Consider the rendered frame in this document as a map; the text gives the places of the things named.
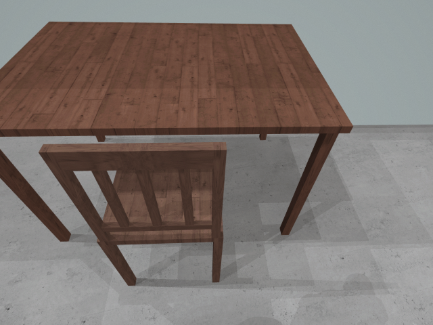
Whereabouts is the chair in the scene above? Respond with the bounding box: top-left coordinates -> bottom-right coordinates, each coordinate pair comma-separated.
39,142 -> 227,286

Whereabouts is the table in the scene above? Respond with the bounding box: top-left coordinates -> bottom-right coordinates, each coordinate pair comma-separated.
0,22 -> 353,242

